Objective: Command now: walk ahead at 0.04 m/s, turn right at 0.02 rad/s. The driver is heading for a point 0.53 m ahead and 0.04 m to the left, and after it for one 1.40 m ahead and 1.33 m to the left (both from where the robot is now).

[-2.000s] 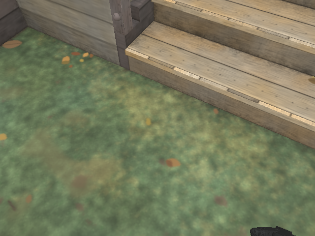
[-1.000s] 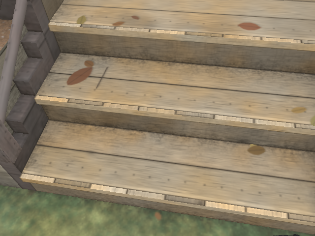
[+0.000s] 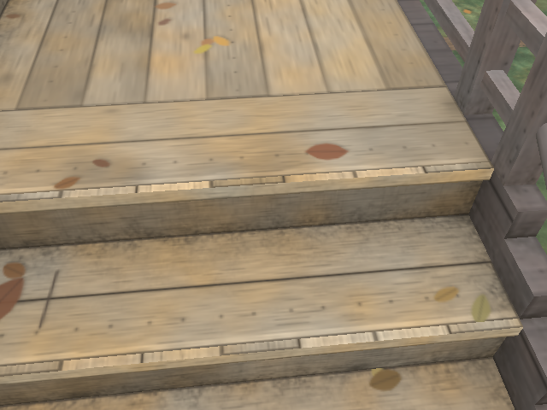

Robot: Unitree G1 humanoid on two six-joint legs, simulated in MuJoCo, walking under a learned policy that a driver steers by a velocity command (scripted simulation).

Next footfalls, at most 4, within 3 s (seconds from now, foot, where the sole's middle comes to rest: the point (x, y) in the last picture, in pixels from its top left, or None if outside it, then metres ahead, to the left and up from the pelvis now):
0.82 left None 0.36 0.15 -0.61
1.34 right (281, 285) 0.67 0.01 -0.44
1.82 left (145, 151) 0.90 0.31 -0.28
2.58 right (209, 102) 1.08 0.18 -0.28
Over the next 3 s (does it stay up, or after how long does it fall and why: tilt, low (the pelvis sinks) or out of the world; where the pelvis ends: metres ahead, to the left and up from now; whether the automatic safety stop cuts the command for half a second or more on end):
stays up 0.99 0.19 0.50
